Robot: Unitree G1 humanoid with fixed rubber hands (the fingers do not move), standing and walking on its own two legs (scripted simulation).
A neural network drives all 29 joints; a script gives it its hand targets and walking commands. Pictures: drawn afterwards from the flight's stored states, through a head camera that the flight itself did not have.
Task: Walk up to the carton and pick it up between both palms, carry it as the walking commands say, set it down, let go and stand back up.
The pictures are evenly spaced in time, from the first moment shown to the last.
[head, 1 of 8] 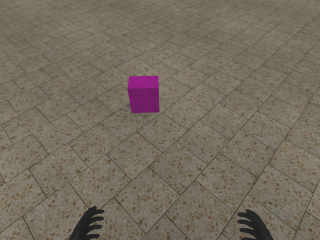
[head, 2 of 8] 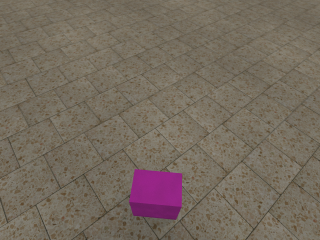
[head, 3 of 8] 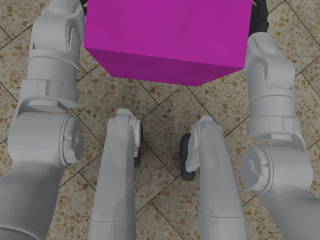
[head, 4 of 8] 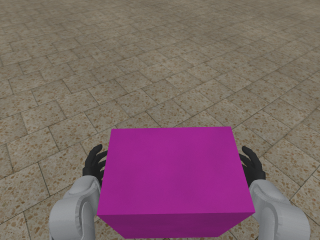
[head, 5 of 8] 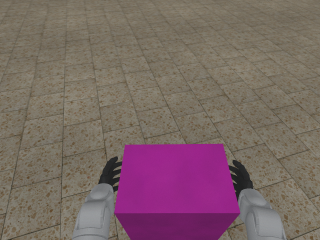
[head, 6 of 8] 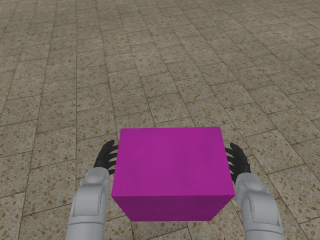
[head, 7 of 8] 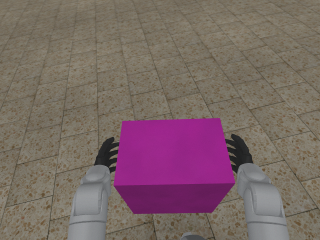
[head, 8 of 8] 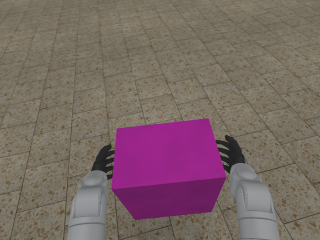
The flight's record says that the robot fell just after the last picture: no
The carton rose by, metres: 0.67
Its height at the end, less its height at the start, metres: +0.55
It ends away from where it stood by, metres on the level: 5.90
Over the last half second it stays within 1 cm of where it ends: no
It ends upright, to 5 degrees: yes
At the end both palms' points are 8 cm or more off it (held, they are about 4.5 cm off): no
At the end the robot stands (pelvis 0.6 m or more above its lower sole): yes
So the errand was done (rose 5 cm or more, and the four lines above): no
